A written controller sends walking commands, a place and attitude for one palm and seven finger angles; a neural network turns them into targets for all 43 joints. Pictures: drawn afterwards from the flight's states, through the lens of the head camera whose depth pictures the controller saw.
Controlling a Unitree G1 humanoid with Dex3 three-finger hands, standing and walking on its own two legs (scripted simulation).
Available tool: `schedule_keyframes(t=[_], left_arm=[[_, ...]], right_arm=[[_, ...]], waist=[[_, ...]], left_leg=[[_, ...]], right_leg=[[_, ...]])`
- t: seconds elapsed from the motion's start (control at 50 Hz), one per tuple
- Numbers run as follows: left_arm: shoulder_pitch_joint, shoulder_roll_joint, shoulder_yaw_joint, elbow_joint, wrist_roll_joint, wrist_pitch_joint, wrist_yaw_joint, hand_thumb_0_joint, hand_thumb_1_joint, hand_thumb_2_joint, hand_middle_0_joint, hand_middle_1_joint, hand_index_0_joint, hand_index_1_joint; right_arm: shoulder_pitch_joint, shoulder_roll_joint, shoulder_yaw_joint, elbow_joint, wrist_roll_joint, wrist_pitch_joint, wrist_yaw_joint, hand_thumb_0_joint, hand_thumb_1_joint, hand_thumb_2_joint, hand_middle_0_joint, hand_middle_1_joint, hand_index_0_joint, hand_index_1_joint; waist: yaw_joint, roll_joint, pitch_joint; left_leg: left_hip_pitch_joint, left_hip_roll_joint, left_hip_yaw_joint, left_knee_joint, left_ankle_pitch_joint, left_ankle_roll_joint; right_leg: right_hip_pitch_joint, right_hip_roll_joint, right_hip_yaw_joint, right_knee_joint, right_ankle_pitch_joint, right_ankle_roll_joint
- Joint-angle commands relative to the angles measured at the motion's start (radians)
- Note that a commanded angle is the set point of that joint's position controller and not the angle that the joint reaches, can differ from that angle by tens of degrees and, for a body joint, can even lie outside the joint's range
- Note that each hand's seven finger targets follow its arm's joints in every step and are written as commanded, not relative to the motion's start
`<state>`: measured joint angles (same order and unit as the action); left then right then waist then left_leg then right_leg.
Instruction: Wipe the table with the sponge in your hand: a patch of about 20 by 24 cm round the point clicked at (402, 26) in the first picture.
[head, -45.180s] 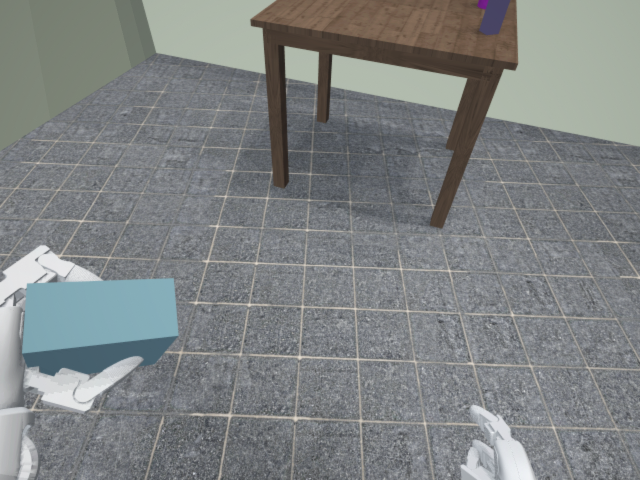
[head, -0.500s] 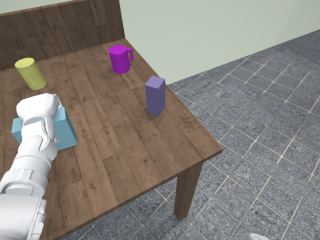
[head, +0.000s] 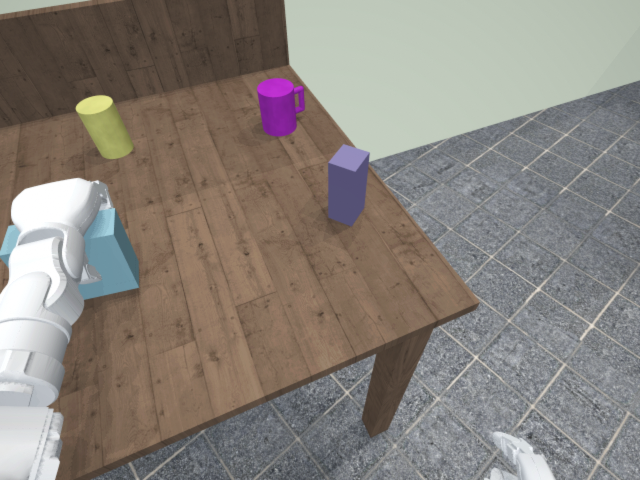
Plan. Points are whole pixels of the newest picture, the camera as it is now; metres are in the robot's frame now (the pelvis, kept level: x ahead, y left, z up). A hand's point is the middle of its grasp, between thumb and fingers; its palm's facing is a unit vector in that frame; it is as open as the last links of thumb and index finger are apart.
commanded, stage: wipe back along the first lane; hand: left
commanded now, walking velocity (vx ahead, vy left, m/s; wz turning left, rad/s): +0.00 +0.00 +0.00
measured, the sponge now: (83, 267) +0.36 +0.36 +0.05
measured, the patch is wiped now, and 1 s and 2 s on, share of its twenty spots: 0.90 0.90 0.95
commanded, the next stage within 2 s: lift the sponge slowly off the table in 1.64 s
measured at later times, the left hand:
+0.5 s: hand (78, 283) +0.31 +0.33 +0.08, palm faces -0.01 -0.05 -1.00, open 9.8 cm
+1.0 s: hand (91, 308) +0.28 +0.30 +0.08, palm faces +0.00 -0.06 -1.00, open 9.8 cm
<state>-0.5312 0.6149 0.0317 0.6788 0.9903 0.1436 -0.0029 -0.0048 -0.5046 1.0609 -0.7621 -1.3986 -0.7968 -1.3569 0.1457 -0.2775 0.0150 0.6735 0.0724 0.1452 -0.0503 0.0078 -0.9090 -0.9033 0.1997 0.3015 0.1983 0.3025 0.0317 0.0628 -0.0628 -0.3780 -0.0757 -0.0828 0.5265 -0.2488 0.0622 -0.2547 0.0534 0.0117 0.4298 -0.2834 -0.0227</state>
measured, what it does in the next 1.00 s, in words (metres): stands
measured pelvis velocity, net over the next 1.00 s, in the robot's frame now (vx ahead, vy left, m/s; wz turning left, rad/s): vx -0.01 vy -0.02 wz -0.01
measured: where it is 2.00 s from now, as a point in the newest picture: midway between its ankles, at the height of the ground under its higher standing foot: outside the picture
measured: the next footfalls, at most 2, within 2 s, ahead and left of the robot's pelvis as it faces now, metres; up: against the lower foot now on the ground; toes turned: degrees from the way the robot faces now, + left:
none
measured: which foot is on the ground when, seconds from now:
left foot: down 0.00-1.00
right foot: down 0.00-1.00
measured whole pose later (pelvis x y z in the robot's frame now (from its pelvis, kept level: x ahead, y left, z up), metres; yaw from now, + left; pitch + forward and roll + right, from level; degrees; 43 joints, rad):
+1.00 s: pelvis -0.01 -0.02 +0.00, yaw -1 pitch +2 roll -1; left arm -0.12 0.50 0.01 0.26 0.92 0.29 0.06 -0.01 -0.49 1.06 -0.74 -1.42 -0.77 -1.39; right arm 0.12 -0.28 0.01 0.66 0.07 0.16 -0.03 0.01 -0.91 -0.90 0.20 0.30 0.20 0.30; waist 0.07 0.09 -0.07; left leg -0.30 -0.05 -0.08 0.52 -0.25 0.04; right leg -0.19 0.07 0.02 0.44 -0.29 -0.05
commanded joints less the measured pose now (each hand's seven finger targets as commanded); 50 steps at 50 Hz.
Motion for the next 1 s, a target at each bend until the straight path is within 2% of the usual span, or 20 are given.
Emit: schedule_keyframes(t=[0.0, 0.04, 0.16, 0.2, 0.22, 0.3, 0.32, 0.36, 0.4, 0.44, 0.48, 0.58, 0.66, 0.7, 0.76, 0.8, 0.86, 0.9, 0.92, 0.98], left_arm=[[-0.423, 0.404, 0.159, -0.194, 0.019, 0.019, 0.054, 0.000, 0.100, 1.300, -1.200, -1.600, -1.200, -1.600], [-0.355, 0.306, 0.094, -0.184, 0.010, 0.030, 0.044, 0.000, 0.100, 1.300, -1.200, -1.600, -1.200, -1.600], [-0.244, 0.214, 0.033, -0.314, -0.028, 0.032, 0.006, 0.000, 0.100, 1.300, -1.200, -1.600, -1.200, -1.600], [-0.199, 0.274, 0.104, -0.390, -0.035, 0.018, 0.021, 0.000, 0.100, 1.300, -1.200, -1.600, -1.200, -1.600], [-0.191, 0.251, 0.094, -0.428, -0.037, 0.010, 0.031, 0.000, 0.100, 1.300, -1.200, -1.600, -1.200, -1.600], [-0.141, 0.320, 0.191, -0.476, -0.021, 0.032, 0.100, 0.000, 0.100, 1.300, -1.200, -1.600, -1.200, -1.600], [-0.119, 0.280, 0.166, -0.447, -0.018, 0.052, 0.110, 0.000, 0.100, 1.300, -1.200, -1.600, -1.200, -1.600], [-0.101, 0.248, 0.141, -0.469, -0.024, 0.086, 0.123, 0.000, 0.100, 1.300, -1.200, -1.600, -1.200, -1.600], [-0.066, 0.250, 0.147, -0.465, -0.032, 0.119, 0.126, 0.000, 0.100, 1.300, -1.200, -1.600, -1.200, -1.600], [-0.063, 0.198, 0.092, -0.466, -0.040, 0.143, 0.113, 0.000, 0.100, 1.300, -1.200, -1.600, -1.200, -1.600], [-0.080, 0.197, 0.072, -0.456, -0.036, 0.156, 0.093, 0.000, 0.100, 1.300, -1.200, -1.600, -1.200, -1.600], [-0.148, 0.148, -0.007, -0.472, -0.012, 0.128, 0.054, 0.000, 0.100, 1.300, -1.200, -1.600, -1.200, -1.600], [-0.100, 0.110, -0.027, -0.447, -0.010, 0.113, 0.034, 0.000, 0.100, 1.300, -1.200, -1.600, -1.200, -1.600], [-0.061, 0.170, 0.040, -0.446, -0.019, 0.101, 0.038, 0.000, 0.100, 1.300, -1.200, -1.600, -1.200, -1.600], [0.020, 0.131, 0.032, -0.440, -0.028, 0.101, 0.043, 0.000, 0.100, 1.300, -1.200, -1.600, -1.200, -1.600], [0.080, 0.152, 0.069, -0.464, -0.031, 0.103, 0.052, 0.000, 0.100, 1.300, -1.200, -1.600, -1.200, -1.600], [0.149, 0.090, 0.030, -0.514, -0.038, 0.114, 0.062, 0.000, 0.100, 1.300, -1.200, -1.600, -1.200, -1.600], [0.222, 0.153, 0.097, -0.536, -0.042, 0.127, 0.070, 0.000, 0.100, 1.300, -1.200, -1.600, -1.200, -1.600], [0.220, 0.087, 0.038, -0.561, -0.042, 0.136, 0.070, 0.000, 0.100, 1.300, -1.200, -1.600, -1.200, -1.600], [0.291, 0.072, 0.032, -0.585, -0.051, 0.165, 0.071, 0.000, 0.100, 1.300, -1.200, -1.600, -1.200, -1.600]], right_arm=[[-0.050, -0.158, -0.050, -0.109, -0.003, -0.026, -0.005, 0.000, -0.900, -0.900, 0.200, 0.300, 0.200, 0.300], [-0.044, -0.153, -0.060, -0.114, 0.000, -0.029, 0.002, 0.000, -0.900, -0.900, 0.200, 0.300, 0.200, 0.300], [-0.065, -0.153, -0.064, -0.143, 0.003, -0.023, 0.013, 0.000, -0.900, -0.900, 0.200, 0.300, 0.200, 0.300], [-0.080, -0.154, -0.061, -0.155, -0.002, -0.027, 0.012, 0.000, -0.900, -0.900, 0.200, 0.300, 0.200, 0.300], [-0.080, -0.145, -0.064, -0.157, -0.004, -0.032, 0.013, 0.000, -0.900, -0.900, 0.200, 0.300, 0.200, 0.300], [-0.114, -0.142, -0.059, -0.148, -0.013, -0.037, 0.013, 0.000, -0.900, -0.900, 0.200, 0.300, 0.200, 0.300], [-0.113, -0.136, -0.060, -0.139, -0.012, -0.036, 0.017, 0.000, -0.900, -0.900, 0.200, 0.300, 0.200, 0.300], [-0.143, -0.132, -0.058, -0.143, -0.008, -0.036, 0.023, 0.000, -0.900, -0.900, 0.200, 0.300, 0.200, 0.300], [-0.171, -0.134, -0.056, -0.145, -0.005, -0.039, 0.022, 0.000, -0.900, -0.900, 0.200, 0.300, 0.200, 0.300], [-0.179, -0.129, -0.053, -0.148, 0.001, -0.041, 0.019, 0.000, -0.900, -0.900, 0.200, 0.300, 0.200, 0.300], [-0.183, -0.131, -0.048, -0.144, 0.004, -0.041, 0.012, 0.000, -0.900, -0.900, 0.200, 0.300, 0.200, 0.300], [-0.189, -0.121, -0.038, -0.144, 0.003, -0.053, -0.013, 0.000, -0.900, -0.900, 0.200, 0.300, 0.200, 0.300], [-0.186, -0.115, -0.034, -0.148, 0.002, -0.054, -0.013, 0.000, -0.900, -0.900, 0.200, 0.300, 0.200, 0.300], [-0.192, -0.123, -0.032, -0.150, 0.000, -0.050, -0.013, 0.000, -0.900, -0.900, 0.200, 0.300, 0.200, 0.300], [-0.193, -0.119, -0.034, -0.157, -0.003, -0.043, -0.006, 0.000, -0.900, -0.900, 0.200, 0.300, 0.200, 0.300], [-0.211, -0.120, -0.034, -0.167, -0.005, -0.041, -0.001, 0.000, -0.900, -0.900, 0.200, 0.300, 0.200, 0.300], [-0.210, -0.118, -0.042, -0.177, -0.006, -0.044, 0.009, 0.000, -0.900, -0.900, 0.200, 0.300, 0.200, 0.300], [-0.226, -0.126, -0.042, -0.177, -0.008, -0.044, 0.013, 0.000, -0.900, -0.900, 0.200, 0.300, 0.200, 0.300], [-0.226, -0.116, -0.042, -0.181, -0.006, -0.044, 0.017, 0.000, -0.900, -0.900, 0.200, 0.300, 0.200, 0.300], [-0.232, -0.119, -0.045, -0.180, -0.004, -0.048, 0.019, 0.000, -0.900, -0.900, 0.200, 0.300, 0.200, 0.300]], waist=[[0.000, 0.067, -0.346], [-0.011, 0.040, -0.340], [-0.013, 0.028, -0.344], [0.013, 0.044, -0.344], [0.009, 0.032, -0.346], [0.045, 0.075, -0.308], [0.038, 0.046, -0.287], [0.045, 0.065, -0.283], [0.054, 0.068, -0.275], [0.036, 0.025, -0.276], [0.019, -0.005, -0.253], [-0.012, 0.017, -0.198], [-0.002, 0.028, -0.176], [0.018, 0.033, -0.196], [0.026, -0.022, -0.207], [0.044, -0.008, -0.209], [0.042, -0.017, -0.213], [0.061, -0.016, -0.233], [0.046, -0.020, -0.220], [0.047, -0.033, -0.192]], left_leg=[[0.254, 0.042, -0.012, -0.037, 0.410, -0.022], [0.277, 0.048, -0.015, -0.029, 0.423, -0.019], [0.319, 0.058, -0.028, -0.023, 0.464, -0.017], [0.315, 0.058, -0.042, -0.034, 0.477, -0.020], [0.323, 0.058, -0.039, -0.031, 0.476, -0.018], [0.287, 0.055, -0.035, -0.052, 0.441, -0.030], [0.264, 0.054, -0.028, -0.056, 0.413, -0.031], [0.254, 0.052, -0.022, -0.069, 0.364, -0.036], [0.244, 0.046, -0.013, -0.075, 0.320, -0.029], [0.242, 0.041, -0.004, -0.071, 0.288, -0.017], [0.231, 0.037, -0.004, -0.074, 0.248, -0.007], [0.250, 0.029, -0.008, -0.075, 0.181, 0.006], [0.244, 0.027, -0.007, -0.079, 0.162, 0.002], [0.239, 0.026, -0.006, -0.079, 0.177, 0.001], [0.209, 0.022, 0.006, -0.066, 0.210, 0.000], [0.201, 0.022, 0.006, -0.067, 0.220, 0.001], [0.204, 0.023, 0.014, -0.050, 0.259, 0.003], [0.195, 0.019, 0.012, -0.044, 0.283, 0.005], [0.192, 0.020, 0.018, -0.040, 0.288, 0.004], [0.180, 0.020, 0.019, -0.041, 0.266, 0.006]], right_leg=[[0.045, 0.005, -0.023, -0.026, 0.317, -0.061], [0.025, 0.005, -0.031, -0.028, 0.312, -0.053], [0.026, 0.006, -0.027, -0.041, 0.324, -0.047], [0.041, 0.011, -0.024, -0.039, 0.314, -0.054], [0.044, 0.012, -0.028, -0.035, 0.315, -0.050], [0.046, 0.016, -0.021, -0.030, 0.281, -0.060], [0.050, 0.016, -0.031, -0.026, 0.270, -0.058], [0.054, 0.014, -0.029, -0.031, 0.241, -0.058], [0.069, 0.014, -0.018, -0.038, 0.229, -0.062], [0.078, 0.010, -0.020, -0.043, 0.235, -0.055], [0.075, 0.009, -0.016, -0.051, 0.226, -0.052], [0.025, 0.009, -0.012, -0.068, 0.166, -0.052], [0.019, 0.010, -0.012, -0.070, 0.151, -0.058], [0.046, 0.013, 0.006, -0.069, 0.172, -0.065], [0.079, 0.008, -0.001, -0.055, 0.236, -0.057], [0.093, 0.011, 0.016, -0.051, 0.253, -0.061], [0.102, 0.008, 0.006, -0.037, 0.309, -0.056], [0.134, 0.008, 0.033, -0.025, 0.356, -0.060], [0.128, 0.005, 0.017, -0.021, 0.363, -0.055], [0.116, 0.005, 0.020, -0.023, 0.349, -0.050]])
